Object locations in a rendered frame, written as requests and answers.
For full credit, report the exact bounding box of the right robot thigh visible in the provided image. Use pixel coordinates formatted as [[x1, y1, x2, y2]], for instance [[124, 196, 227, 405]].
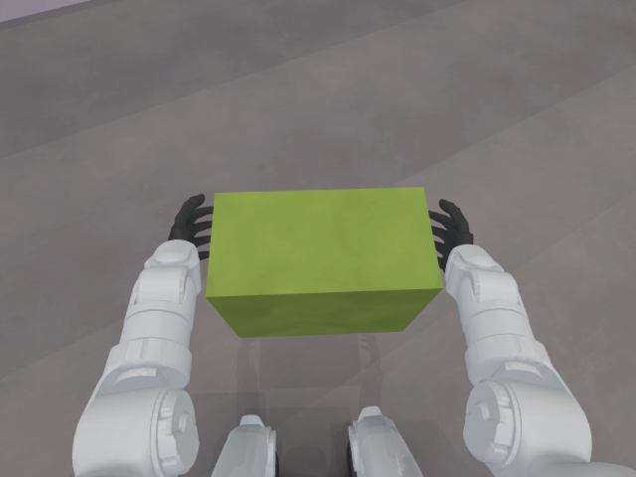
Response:
[[348, 415, 423, 477]]

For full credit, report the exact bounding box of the right robot hand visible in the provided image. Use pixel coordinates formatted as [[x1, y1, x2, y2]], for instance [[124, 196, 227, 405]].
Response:
[[428, 199, 473, 273]]

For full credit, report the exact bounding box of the left robot forearm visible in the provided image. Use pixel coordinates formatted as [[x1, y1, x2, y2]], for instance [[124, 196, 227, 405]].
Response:
[[73, 239, 202, 475]]

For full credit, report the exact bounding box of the robot thigh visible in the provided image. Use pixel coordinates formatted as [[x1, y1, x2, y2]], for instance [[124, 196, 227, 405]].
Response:
[[211, 424, 276, 477], [348, 415, 423, 477]]

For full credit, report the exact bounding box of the left robot thigh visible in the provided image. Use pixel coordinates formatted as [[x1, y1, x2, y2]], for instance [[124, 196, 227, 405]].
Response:
[[211, 424, 276, 477]]

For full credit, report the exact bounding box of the left robot hand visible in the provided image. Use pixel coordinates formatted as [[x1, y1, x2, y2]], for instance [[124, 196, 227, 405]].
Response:
[[167, 194, 214, 260]]

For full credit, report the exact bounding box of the right robot forearm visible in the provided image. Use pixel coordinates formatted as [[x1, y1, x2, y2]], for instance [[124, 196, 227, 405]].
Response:
[[445, 244, 592, 457]]

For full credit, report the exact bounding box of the robot right upper arm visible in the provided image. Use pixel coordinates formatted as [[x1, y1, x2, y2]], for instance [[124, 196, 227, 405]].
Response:
[[463, 377, 636, 477]]

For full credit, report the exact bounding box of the robot left upper arm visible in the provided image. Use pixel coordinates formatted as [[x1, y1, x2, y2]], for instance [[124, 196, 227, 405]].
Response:
[[75, 385, 199, 477]]

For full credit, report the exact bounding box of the carton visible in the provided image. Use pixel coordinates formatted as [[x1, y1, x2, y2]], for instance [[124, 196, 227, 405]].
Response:
[[206, 187, 443, 338]]

